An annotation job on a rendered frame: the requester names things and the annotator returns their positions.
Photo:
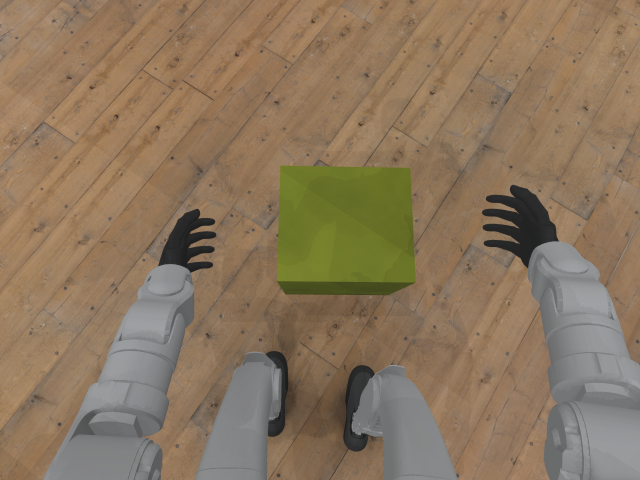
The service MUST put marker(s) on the left robot hand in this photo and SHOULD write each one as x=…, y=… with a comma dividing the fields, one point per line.
x=177, y=251

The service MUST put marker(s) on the carton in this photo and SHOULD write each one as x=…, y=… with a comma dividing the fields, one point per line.
x=345, y=230

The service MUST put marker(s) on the right robot forearm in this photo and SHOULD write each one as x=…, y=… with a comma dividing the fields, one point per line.
x=589, y=358

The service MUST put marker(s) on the left robot thigh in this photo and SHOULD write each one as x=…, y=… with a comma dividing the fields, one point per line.
x=237, y=445

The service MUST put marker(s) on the right robot hand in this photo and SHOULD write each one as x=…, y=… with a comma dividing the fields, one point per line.
x=535, y=227

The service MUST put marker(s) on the robot left upper arm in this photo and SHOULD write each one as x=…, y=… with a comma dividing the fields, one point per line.
x=96, y=457

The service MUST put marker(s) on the left robot forearm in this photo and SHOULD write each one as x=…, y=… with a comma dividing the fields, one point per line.
x=129, y=399

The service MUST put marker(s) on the robot right upper arm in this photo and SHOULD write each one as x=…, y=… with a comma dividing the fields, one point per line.
x=587, y=441

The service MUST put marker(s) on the robot right shin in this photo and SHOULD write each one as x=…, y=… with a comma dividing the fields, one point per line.
x=359, y=424

